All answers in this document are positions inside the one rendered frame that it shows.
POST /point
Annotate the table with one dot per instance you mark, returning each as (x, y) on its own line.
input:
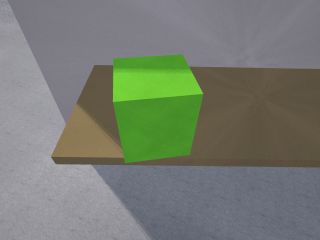
(249, 117)

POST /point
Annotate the carton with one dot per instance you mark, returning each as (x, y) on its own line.
(157, 101)

